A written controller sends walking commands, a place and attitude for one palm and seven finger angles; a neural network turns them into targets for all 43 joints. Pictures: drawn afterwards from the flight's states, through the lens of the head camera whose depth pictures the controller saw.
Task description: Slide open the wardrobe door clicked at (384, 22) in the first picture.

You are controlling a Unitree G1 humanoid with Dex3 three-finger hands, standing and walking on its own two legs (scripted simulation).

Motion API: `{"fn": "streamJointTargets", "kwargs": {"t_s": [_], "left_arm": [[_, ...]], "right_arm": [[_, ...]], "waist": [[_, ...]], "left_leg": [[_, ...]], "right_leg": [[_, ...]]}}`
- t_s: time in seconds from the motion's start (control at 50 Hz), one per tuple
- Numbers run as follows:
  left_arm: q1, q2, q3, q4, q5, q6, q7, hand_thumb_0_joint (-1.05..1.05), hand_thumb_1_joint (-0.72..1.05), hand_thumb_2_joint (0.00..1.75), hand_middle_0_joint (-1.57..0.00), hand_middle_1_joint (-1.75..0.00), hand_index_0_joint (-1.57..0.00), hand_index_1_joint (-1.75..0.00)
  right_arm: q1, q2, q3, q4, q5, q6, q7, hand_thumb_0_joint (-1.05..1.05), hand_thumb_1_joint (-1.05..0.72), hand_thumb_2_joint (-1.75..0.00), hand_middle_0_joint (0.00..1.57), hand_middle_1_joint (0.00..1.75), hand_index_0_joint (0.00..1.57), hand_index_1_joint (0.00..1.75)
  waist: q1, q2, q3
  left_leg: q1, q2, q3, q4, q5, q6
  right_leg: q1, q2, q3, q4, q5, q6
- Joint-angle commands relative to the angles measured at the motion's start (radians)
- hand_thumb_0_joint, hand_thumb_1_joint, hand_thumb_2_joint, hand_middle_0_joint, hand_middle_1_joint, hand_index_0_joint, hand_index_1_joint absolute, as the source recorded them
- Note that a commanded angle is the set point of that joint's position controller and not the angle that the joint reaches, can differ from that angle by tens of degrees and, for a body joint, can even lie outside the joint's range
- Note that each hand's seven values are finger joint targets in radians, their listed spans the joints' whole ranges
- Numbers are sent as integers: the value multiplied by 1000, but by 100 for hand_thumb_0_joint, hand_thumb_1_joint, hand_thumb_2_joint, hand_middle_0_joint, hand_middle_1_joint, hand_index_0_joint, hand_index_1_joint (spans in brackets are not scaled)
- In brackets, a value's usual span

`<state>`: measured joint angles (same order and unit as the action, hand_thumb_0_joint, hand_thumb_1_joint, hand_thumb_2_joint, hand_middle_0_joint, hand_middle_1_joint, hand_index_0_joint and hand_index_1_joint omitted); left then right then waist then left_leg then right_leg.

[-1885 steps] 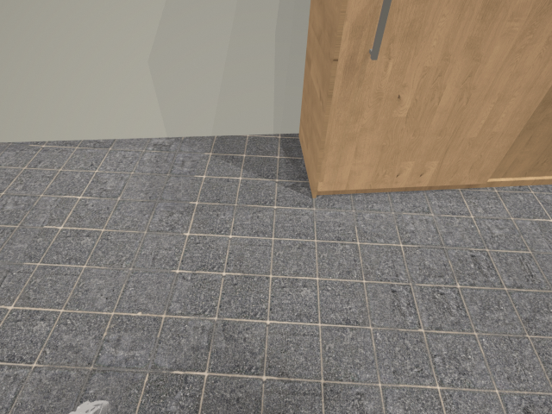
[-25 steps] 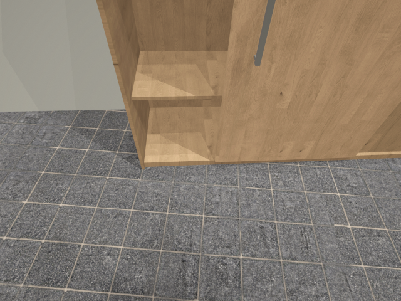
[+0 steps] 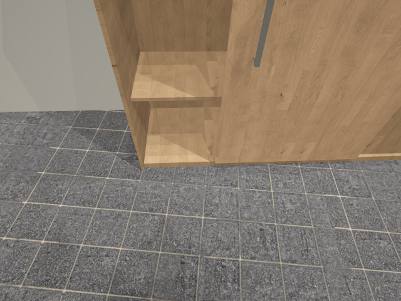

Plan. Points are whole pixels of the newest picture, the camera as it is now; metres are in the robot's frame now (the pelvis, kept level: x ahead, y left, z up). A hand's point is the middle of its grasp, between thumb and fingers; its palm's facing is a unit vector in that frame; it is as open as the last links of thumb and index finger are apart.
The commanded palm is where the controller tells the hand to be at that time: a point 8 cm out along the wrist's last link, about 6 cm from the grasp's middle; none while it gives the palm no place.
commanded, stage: look to check the result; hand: left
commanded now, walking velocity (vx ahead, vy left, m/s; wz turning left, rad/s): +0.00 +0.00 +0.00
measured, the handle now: (262, 32) +0.95 -0.18 +0.08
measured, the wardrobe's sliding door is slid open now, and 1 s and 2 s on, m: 0.44 0.44 0.44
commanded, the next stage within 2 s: stand and wait in 0.30 s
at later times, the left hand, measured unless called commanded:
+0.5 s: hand out of the picture +0.08 +0.22 -0.16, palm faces -0.04 -0.95 -0.30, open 7.4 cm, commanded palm none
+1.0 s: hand out of the picture +0.09 +0.21 -0.16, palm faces -0.04 -0.95 -0.31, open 7.4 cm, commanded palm none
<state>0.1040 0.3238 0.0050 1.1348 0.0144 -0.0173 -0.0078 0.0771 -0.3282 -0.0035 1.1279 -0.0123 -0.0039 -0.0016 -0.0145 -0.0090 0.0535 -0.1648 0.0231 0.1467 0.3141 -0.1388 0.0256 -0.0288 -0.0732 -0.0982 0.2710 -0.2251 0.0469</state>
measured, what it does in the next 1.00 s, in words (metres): stands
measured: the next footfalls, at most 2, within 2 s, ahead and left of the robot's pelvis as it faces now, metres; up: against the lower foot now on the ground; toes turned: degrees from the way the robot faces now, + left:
none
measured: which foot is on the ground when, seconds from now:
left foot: down 0.00-1.00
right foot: down 0.00-1.00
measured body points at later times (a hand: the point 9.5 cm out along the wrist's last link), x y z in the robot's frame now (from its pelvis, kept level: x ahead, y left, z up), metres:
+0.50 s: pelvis +0.01 -0.02 +0.00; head +0.04 -0.02 +0.45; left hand +0.08 +0.26 -0.14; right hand +0.08 -0.31 -0.14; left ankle +0.02 +0.10 -0.75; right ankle -0.05 -0.14 -0.75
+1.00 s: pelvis +0.02 -0.03 +0.00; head +0.04 -0.03 +0.45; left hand +0.09 +0.25 -0.14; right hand +0.08 -0.32 -0.14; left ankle +0.02 +0.10 -0.75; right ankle -0.05 -0.14 -0.75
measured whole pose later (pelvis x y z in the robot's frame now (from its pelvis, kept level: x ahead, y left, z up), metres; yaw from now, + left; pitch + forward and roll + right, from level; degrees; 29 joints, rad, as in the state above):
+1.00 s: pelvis +0.02 -0.03 +0.00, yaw -1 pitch -1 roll +0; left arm 0.12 0.31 0.01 1.13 0.01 -0.02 0.00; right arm 0.10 -0.31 0.00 1.13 -0.01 0.00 -0.01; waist -0.02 0.00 0.05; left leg -0.13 0.06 0.14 0.31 -0.16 -0.02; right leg 0.01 -0.03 -0.10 0.25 -0.25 0.01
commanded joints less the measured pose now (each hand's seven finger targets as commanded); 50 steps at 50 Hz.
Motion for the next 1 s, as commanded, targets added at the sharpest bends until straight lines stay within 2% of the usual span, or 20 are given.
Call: {"fn": "streamJointTargets", "kwargs": {"t_s": [0.0,0.16,0.18,0.24,0.32,0.4,0.5,0.72,0.88,0.94,0.98], "left_arm": [[-10,188,35,-53,-1,-20,17,0,90,90,-20,-30,-20,-30],[-9,185,35,-52,-2,-20,18,0,90,90,-20,-30,-20,-30],[-6,186,37,-54,0,-21,19,0,90,90,-20,-30,-20,-30],[-5,181,34,-53,-2,-20,20,0,90,90,-20,-30,-20,-30],[-1,179,35,-52,-3,-23,22,0,90,90,-20,-30,-20,-30],[0,179,36,-53,-2,-22,23,0,90,90,-20,-30,-20,-30],[5,179,38,-52,-2,-24,25,0,90,90,-20,-30,-20,-30],[1,178,37,-54,-3,-21,25,0,90,90,-20,-30,-20,-30],[5,184,40,-56,-2,-24,27,0,90,90,-20,-30,-20,-30],[3,182,38,-56,-3,-23,27,0,90,90,-20,-30,-20,-30],[8,183,41,-58,-2,-24,28,0,90,90,-20,-30,-20,-30]], "right_arm": [[-35,-196,-39,-53,1,-23,-10,0,-90,-90,20,30,20,30],[-28,-190,-37,-48,0,-22,-11,0,-90,-90,20,30,20,30],[-23,-190,-37,-50,1,-21,-11,0,-90,-90,20,30,20,30],[-24,-183,-36,-47,0,-21,-11,0,-90,-90,20,30,20,30],[-17,-181,-37,-47,-1,-21,-13,0,-90,-90,20,30,20,30],[-17,-176,-37,-45,0,-19,-14,0,-90,-90,20,30,20,30],[-11,-174,-38,-45,0,-19,-16,0,-90,-90,20,30,20,30],[-9,-172,-36,-46,-2,-16,-17,0,-90,-90,20,30,20,30],[-2,-176,-37,-50,0,-16,-18,0,-90,-90,20,30,20,30],[-5,-174,-37,-48,-2,-16,-18,0,-90,-90,20,30,20,30],[-1,-172,-37,-50,0,-15,-19,0,-90,-90,20,30,20,30]], "waist": [[2,7,-92],[2,10,-94],[3,-11,-95],[3,5,-92],[2,0,-111],[2,-5,-85],[2,-5,-106],[2,4,-74],[3,-10,-102],[2,7,-91],[4,-15,-92]], "left_leg": [[117,141,-157,-33,213,6],[116,142,-150,-34,210,1],[114,142,-151,-34,209,1],[117,141,-150,-31,217,1],[131,142,-144,-22,245,-1],[122,144,-139,-22,234,-3],[134,145,-133,-14,259,-4],[125,145,-128,-24,228,-10],[144,148,-125,-15,263,-9],[140,147,-122,-17,254,-11],[143,149,-121,-14,260,-10]], "right_leg": [[-65,-101,80,-48,179,-48],[-54,-98,83,-50,193,-50],[-52,-96,79,-51,193,-50],[-50,-99,82,-50,205,-51],[-38,-99,80,-42,258,-52],[-46,-98,79,-49,262,-54],[-28,-99,79,-41,310,-56],[-36,-96,83,-53,289,-56],[-22,-93,88,-45,344,-58],[-26,-95,89,-47,337,-59],[-26,-94,87,-46,356,-58]]}}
